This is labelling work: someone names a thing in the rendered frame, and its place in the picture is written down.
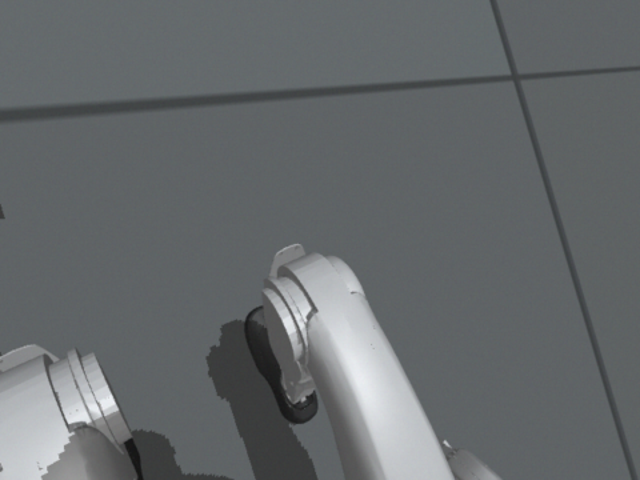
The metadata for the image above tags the right robot foot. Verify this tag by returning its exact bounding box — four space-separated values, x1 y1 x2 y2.
244 306 318 424

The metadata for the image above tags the right robot hand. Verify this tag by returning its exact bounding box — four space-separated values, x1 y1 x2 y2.
436 436 502 480

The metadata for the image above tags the left robot foot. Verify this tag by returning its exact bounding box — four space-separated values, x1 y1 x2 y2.
124 438 144 480

